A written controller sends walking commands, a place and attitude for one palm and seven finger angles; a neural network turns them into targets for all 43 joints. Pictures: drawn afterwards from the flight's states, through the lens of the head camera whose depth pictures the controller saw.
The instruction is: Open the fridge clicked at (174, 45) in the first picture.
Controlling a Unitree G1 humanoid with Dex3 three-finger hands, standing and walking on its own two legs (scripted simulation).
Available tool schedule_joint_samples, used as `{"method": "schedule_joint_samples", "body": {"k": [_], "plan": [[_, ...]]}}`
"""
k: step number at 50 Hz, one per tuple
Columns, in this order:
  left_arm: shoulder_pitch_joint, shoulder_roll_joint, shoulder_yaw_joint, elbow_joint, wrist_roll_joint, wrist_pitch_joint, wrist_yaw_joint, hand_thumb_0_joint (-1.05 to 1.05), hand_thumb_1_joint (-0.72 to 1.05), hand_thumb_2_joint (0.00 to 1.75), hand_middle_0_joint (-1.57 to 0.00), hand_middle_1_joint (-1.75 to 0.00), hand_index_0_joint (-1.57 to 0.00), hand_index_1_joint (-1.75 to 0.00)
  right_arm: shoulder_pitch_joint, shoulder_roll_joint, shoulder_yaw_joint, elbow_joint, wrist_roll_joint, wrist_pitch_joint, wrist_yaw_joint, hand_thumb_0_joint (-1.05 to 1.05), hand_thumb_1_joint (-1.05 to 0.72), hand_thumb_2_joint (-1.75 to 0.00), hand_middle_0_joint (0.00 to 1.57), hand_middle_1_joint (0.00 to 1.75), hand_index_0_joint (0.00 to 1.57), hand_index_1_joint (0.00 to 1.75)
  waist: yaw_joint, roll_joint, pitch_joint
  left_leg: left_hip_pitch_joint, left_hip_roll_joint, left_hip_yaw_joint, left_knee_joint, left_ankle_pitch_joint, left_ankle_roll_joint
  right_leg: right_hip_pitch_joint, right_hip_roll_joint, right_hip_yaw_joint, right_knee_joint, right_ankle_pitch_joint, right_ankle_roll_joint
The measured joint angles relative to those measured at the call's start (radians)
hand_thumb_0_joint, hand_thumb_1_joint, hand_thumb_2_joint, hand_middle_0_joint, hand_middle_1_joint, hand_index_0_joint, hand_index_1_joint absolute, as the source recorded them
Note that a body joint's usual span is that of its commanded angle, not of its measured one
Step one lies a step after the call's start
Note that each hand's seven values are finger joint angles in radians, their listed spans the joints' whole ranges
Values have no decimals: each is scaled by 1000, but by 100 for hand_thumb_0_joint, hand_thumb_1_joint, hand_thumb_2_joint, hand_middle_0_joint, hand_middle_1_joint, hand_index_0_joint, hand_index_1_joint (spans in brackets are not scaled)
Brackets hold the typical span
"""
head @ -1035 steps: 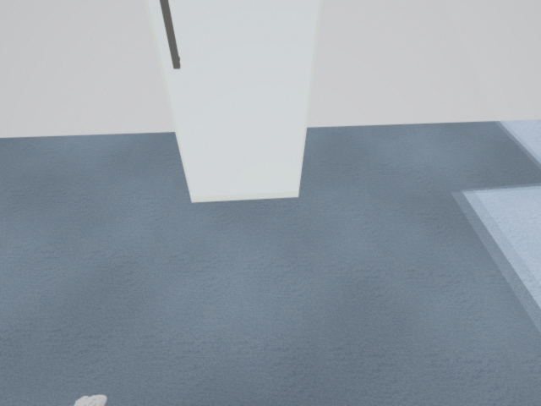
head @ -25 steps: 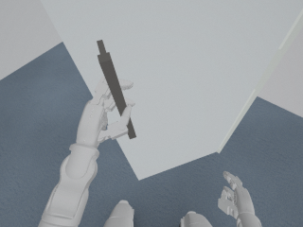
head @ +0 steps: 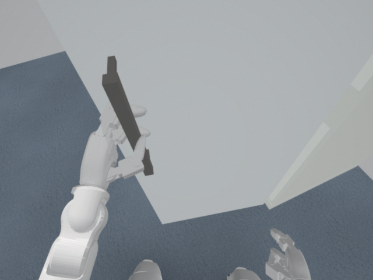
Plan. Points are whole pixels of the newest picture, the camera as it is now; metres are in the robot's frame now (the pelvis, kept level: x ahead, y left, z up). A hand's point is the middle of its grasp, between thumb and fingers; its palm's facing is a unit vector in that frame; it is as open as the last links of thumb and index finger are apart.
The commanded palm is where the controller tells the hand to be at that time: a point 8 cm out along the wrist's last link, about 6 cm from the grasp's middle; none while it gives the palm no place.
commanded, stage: stop walking and hold the door back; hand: left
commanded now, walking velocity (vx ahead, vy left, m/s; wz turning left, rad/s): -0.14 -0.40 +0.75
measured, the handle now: (134, 128) +0.35 +0.13 +0.14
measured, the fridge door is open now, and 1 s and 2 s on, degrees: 76 76 77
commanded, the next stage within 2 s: loosen the grip on the handle in 1.68 s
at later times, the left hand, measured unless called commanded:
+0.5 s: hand (143, 157) +0.29 +0.09 +0.15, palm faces +0.26 -0.93 -0.25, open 6.7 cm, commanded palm +0.25 +0.17 +0.13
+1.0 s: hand (139, 147) +0.31 +0.10 +0.15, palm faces +0.24 -0.95 -0.21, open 6.4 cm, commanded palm +0.25 +0.17 +0.13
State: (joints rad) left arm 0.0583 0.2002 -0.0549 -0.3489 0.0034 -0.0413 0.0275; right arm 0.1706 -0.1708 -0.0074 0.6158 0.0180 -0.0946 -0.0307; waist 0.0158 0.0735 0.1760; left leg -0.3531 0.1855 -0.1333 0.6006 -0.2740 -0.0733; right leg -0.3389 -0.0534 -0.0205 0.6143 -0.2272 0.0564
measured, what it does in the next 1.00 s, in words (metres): walks backwards: left foot, then right foot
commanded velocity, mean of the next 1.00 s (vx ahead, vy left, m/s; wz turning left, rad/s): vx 0.13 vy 0.21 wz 0.00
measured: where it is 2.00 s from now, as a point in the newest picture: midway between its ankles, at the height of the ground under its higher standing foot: outside the picture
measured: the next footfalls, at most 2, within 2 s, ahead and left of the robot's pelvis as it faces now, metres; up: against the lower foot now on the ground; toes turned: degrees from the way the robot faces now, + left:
left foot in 0.46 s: -0.10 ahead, -0.02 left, +0.00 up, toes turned +15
right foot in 0.64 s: -0.02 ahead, -0.28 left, +0.00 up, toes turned +10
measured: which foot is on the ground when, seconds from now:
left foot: down 0.00-0.00, up 0.02-0.44, down 0.46-0.62, up 0.64-0.98, down 1.00-1.00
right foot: down 0.00-0.44, up 0.46-0.62, down 0.64-1.00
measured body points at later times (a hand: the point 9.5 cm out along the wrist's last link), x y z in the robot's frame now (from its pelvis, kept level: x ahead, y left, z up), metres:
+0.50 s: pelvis -0.11 -0.13 +0.02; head -0.07 -0.15 +0.47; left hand +0.27 +0.14 +0.16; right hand +0.09 -0.37 -0.07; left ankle -0.13 -0.04 -0.72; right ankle -0.01 -0.18 -0.67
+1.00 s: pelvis -0.12 -0.11 +0.01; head -0.07 -0.13 +0.46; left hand +0.29 +0.15 +0.16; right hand -0.01 -0.41 -0.10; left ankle -0.10 +0.02 -0.72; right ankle -0.06 -0.29 -0.72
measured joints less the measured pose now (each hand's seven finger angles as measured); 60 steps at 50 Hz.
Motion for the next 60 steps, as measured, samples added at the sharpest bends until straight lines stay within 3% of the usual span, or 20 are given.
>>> {"method": "schedule_joint_samples", "body": {"k": [2, 6, 9, 14, 20, 22, 23, 25, 27, 28, 30, 32, 35, 38, 41, 47, 51, 53, 56, 60], "plan": [[5, -15, 28, -7, -4, 6, 15, -5, 62, 97, -35, -127, -14, -124, -36, -16, -16, 22, 2, 13, -6, 1, -90, -90, 21, 30, 20, 30, -16, 20, 20, -81, -26, -19, 212, -173, 29, -17, 14, -46, 46, -19, -34], [-5, -8, 45, 79, -26, -28, 19, -5, 61, 97, -35, -126, -15, -125, -63, -45, -38, 53, -16, 33, -49, 1, -90, -90, 20, 30, 20, 30, -17, -14, 8, -169, -154, 118, 633, -236, 38, -15, -21, -80, 28, -18, -80], [-76, 13, 42, 228, -41, -51, 27, -5, 59, 97, -36, -126, -18, -126, -56, -64, -33, 55, -20, 63, -71, 1, -90, -90, 20, 30, 20, 30, -17, -32, -35, -125, -213, 184, 610, -195, 41, 7, -38, -119, -37, 21, -101], [-249, 29, 48, 512, -47, -64, 41, -5, 56, 96, -37, -127, -24, -126, -45, -83, -13, 45, -22, 95, -67, 1, -91, -90, 20, 30, 20, 30, -7, -67, -110, -12, -249, 191, 421, -154, 54, 27, -34, -168, -163, 102, -117], [-446, 70, 116, 799, -35, -96, 36, -4, 55, 93, -38, -128, -29, -129, -61, -80, -4, 45, -11, 100, -40, 1, -90, -90, 20, 30, 20, 30, -18, -127, -124, 173, -258, 255, 27, -244, 88, 45, -12, -161, -324, 212, -74], [-504, 97, 146, 876, -36, -113, 30, -5, 55, 91, -38, -129, -30, -129, -61, -88, -2, 37, -7, 98, -32, 1, -90, -90, 20, 30, 20, 30, -33, -116, -118, 261, -250, 285, -175, -241, 126, 16, 16, -157, -302, 182, -33], [-537, 114, 163, 914, -42, -122, 25, -5, 55, 90, -39, -129, -30, -130, -62, -95, -5, 28, -8, 94, -30, 1, -90, -90, 20, 30, 20, 30, -43, -95, -106, 283, -234, 284, -250, -168, 159, -35, 33, -156, -200, 84, 9], [-625, 131, 190, 1000, -42, -124, 17, -5, 56, 89, -39, -129, -31, -130, -41, -101, -26, 12, -12, 78, -31, 0, -90, -90, 20, 30, 20, 30, -76, -61, -62, 227, -199, 262, -181, 33, 173, -162, 57, -76, 248, -147, -12], [-680, 135, 226, 1082, -18, -135, -5, -4, 56, 86, -39, -129, -31, -131, 2, -102, -34, 33, -4, 78, -30, 0, -90, -90, 20, 30, 20, 30, -91, -41, -62, 177, -187, 237, -98, 9, 153, -214, 59, -9, 499, -227, -27], [-692, 135, 237, 1110, -16, -142, -9, -4, 57, 85, -39, -129, -32, -132, 28, -105, -33, 46, -1, 83, -35, 0, -90, -90, 20, 30, 20, 30, -96, -25, -69, 156, -178, 225, -74, -14, 140, -202, 48, 2, 495, -249, -31], [-715, 136, 253, 1140, -18, -143, -18, -4, 58, 84, -39, -129, -33, -132, 82, -105, -27, 73, 6, 91, -51, 0, -90, -90, 20, 30, 20, 30, -83, 1, -71, 121, -154, 211, -17, -49, 110, -102, 26, -2, 295, -227, -28], [-751, 163, 262, 1151, -15, -139, -33, -4, 57, 83, -40, -130, -33, -133, 132, -84, -13, 96, 14, 92, -57, 0, -90, -90, 20, 30, 20, 30, -69, -40, -84, 42, -165, 205, 143, -134, 102, 9, -11, 35, 55, -117, -51], [-748, 167, 331, 1140, -17, -162, -29, -5, 58, 82, -41, -133, -33, -133, 101, -106, -28, 161, 9, 87, -57, 1, -90, -90, 20, 30, 20, 30, -100, 10, -16, -71, -184, 99, 454, -191, 69, -3, 17, 29, 114, -94, -43], [-733, 178, 371, 1155, -17, -171, -44, -6, 58, 81, -42, -135, -36, -134, 92, -119, -35, 190, 9, 72, -57, 1, -90, -90, 20, 30, 20, 30, -124, 1, 7, -140, -202, 97, 573, -143, 49, 23, -3, 54, 64, -81, -26], [-720, 191, 404, 1183, -15, -188, -56, -7, 56, 80, -42, -135, -39, -136, 92, -128, -27, 180, 9, 57, -57, 1, -90, -90, 20, 30, 20, 30, -148, -31, 5, -161, -187, 123, 535, -101, 40, 49, -30, 80, -5, -41, -14], [-676, 181, 404, 1115, -4, -176, -38, -7, 56, 79, -43, -137, -39, -135, 89, -144, -29, 110, 4, 35, -57, 1, -90, -90, 20, 30, 20, 30, -165, -81, -21, -43, -159, 182, 192, -45, 45, 67, -53, 127, -64, -10, 19], [-632, 144, 358, 991, -2, -171, -31, -7, 57, 77, -44, -138, -36, -132, 77, -150, -50, 71, -3, 32, -57, 1, -90, -90, 20, 30, 20, 30, -166, -71, -50, 75, -151, 200, -33, 12, 63, 38, -26, 129, -20, -37, 39], [-602, 137, 326, 914, -2, -163, -26, -7, 59, 76, -44, -139, -34, -130, 62, -116, -52, 56, -2, 38, -52, 1, -90, -90, 20, 30, 20, 30, -141, -101, -53, 59, -150, 223, -7, -8, 78, -5, -17, 120, 65, -112, 6], [-547, 116, 289, 815, -2, -161, -21, -6, 61, 74, -43, -139, -31, -129, 55, -71, -29, 31, -9, 21, -41, 1, -90, -90, 20, 30, 20, 30, -104, -85, -55, 52, -116, 238, -18, 8, 86, -40, 33, 32, 169, -206, -20], [-509, 114, 240, 739, -7, -153, -25, -7, 60, 73, -43, -139, -30, -130, 47, -25, 20, 12, -11, 14, -30, 1, -90, -90, 20, 30, 20, 30, -68, -76, -63, 32, -108, 246, 5, -4, 83, 61, 67, -47, -35, -88, -36]]}}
